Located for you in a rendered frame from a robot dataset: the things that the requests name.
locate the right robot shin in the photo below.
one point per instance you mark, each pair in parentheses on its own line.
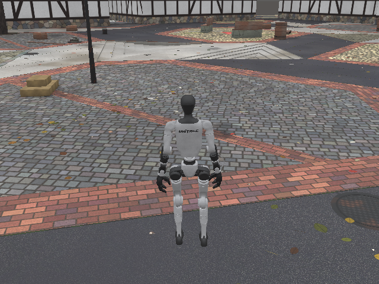
(204,218)

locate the robot right upper arm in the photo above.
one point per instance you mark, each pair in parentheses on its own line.
(209,134)

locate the right robot forearm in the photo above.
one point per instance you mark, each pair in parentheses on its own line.
(215,161)

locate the right robot foot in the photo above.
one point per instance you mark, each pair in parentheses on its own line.
(203,240)

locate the robot left hand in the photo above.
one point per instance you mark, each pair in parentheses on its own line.
(159,182)

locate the robot left upper arm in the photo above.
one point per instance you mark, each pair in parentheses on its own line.
(167,138)

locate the left robot forearm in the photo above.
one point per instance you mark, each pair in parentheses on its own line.
(163,163)

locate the robot right hand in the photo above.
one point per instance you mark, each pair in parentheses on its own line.
(217,180)

